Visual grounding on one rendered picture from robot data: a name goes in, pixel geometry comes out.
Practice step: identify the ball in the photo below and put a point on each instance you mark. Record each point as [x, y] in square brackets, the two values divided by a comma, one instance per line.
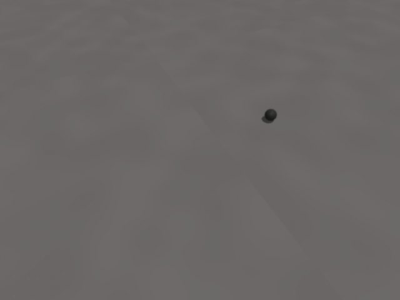
[270, 114]

